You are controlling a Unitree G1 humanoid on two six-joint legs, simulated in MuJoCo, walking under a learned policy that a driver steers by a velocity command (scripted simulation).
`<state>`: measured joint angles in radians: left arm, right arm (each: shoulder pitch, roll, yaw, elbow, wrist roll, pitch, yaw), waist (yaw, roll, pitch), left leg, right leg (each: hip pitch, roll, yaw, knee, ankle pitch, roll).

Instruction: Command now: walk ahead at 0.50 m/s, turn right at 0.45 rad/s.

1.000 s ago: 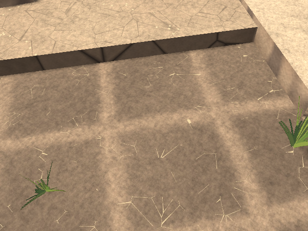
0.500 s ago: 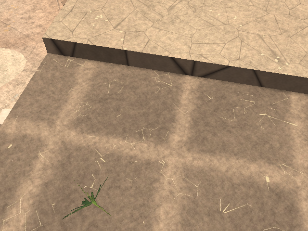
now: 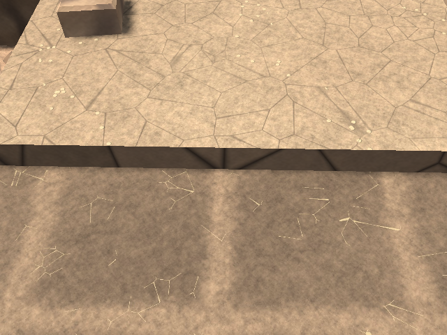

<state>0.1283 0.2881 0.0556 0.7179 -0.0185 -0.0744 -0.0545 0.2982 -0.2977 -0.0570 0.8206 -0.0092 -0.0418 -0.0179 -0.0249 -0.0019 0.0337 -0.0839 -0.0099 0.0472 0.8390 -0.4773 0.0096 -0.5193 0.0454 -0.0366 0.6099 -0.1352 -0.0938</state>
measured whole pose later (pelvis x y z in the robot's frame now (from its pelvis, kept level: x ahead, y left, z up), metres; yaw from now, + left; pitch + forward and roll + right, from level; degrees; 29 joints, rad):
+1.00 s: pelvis +0.36 +0.00 +0.03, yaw -16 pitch -1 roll +1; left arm 0.18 0.24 0.01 0.89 0.01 0.00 0.02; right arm 0.25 -0.24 -0.02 0.94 -0.02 -0.01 -0.02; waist -0.02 0.00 0.02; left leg -0.19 -0.01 0.01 0.42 -0.21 0.00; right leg -0.18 0.03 0.04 0.46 -0.25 -0.03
